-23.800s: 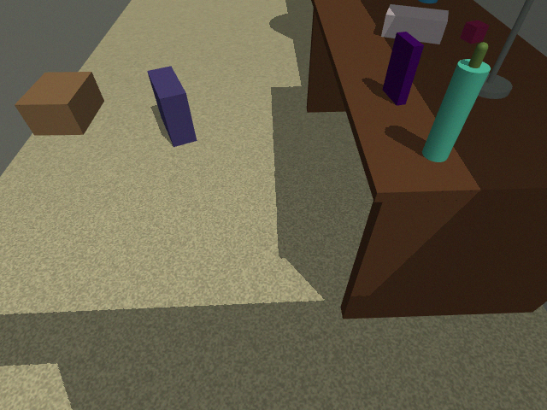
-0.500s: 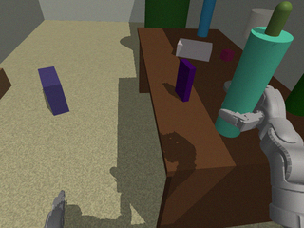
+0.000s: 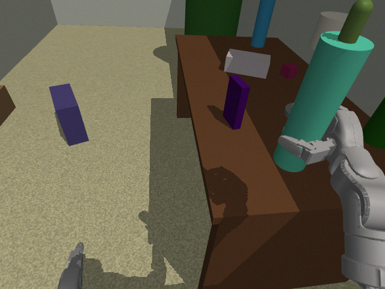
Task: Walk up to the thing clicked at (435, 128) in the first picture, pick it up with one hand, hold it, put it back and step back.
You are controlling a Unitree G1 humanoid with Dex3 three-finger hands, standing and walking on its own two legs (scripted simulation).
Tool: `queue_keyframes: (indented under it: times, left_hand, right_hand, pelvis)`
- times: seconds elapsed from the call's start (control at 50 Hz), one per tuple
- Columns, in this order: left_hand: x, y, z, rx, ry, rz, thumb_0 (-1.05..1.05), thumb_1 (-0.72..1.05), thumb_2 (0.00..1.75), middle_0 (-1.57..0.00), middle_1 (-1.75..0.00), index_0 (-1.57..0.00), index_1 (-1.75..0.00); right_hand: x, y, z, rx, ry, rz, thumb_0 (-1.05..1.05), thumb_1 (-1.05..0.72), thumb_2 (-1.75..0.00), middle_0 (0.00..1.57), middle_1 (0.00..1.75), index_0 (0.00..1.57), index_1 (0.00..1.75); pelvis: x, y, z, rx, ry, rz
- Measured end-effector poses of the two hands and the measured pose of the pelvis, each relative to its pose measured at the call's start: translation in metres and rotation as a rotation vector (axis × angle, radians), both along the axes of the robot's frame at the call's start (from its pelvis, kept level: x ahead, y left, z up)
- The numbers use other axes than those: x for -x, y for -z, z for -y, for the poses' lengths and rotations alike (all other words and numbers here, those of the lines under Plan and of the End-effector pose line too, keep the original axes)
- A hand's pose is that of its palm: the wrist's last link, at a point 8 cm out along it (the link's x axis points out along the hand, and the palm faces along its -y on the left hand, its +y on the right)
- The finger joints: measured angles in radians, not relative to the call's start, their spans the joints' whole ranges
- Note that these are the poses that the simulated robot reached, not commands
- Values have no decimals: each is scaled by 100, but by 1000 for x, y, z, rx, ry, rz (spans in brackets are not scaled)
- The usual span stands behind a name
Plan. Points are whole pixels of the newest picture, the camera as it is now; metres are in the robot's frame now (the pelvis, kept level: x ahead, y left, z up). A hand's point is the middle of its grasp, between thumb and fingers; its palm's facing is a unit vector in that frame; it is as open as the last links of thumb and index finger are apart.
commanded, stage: hold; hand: right
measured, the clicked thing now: (317, 101) +0.32 -0.16 +0.30
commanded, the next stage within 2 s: crouch in 0.16 s
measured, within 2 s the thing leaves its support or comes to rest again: neither
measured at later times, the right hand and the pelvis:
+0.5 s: hand (297, 134) +0.35 -0.17 +0.21, palm faces +0.16 +0.99 -0.03, open 9.6 cm; pelvis +0.00 +0.00 +0.00, yaw +0 degrees
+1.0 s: hand (280, 141) +0.42 -0.19 +0.13, palm faces +0.18 +0.98 -0.02, open 9.6 cm; pelvis +0.00 +0.00 +0.00, yaw +1 degrees
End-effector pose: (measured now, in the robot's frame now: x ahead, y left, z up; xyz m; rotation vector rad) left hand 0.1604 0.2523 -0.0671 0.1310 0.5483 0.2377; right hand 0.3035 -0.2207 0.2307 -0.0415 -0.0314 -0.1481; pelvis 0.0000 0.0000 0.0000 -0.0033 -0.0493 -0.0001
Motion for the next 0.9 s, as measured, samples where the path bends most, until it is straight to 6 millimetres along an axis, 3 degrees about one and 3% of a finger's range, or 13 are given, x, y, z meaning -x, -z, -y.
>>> queue_keyframes:
  times: [0.44,0.68,0.9]
  left_hand:
    - [3,1,-4,-7,-3,-15,-2,-54,6,-5,-4,-5,-5]
    - [16,2,-6,-31,-15,-37,-2,-53,6,-5,-4,-5,-5]
    - [22,5,-8,-50,-39,-77,-2,-54,6,-5,-4,-5,-5]
  right_hand:
    - [-6,9,-2,-10,5,-25,-2,44,-108,79,116,81,118]
    - [-44,61,7,-36,43,-134,-2,45,-109,79,116,81,118]
    - [-76,87,12,-35,44,-110,-2,45,-109,79,116,81,118]
  pelvis:
    - [1,0,-2,0,2,-2]
    - [4,2,-4,2,-5,-36]
    - [0,3,-2,-2,-19,-79]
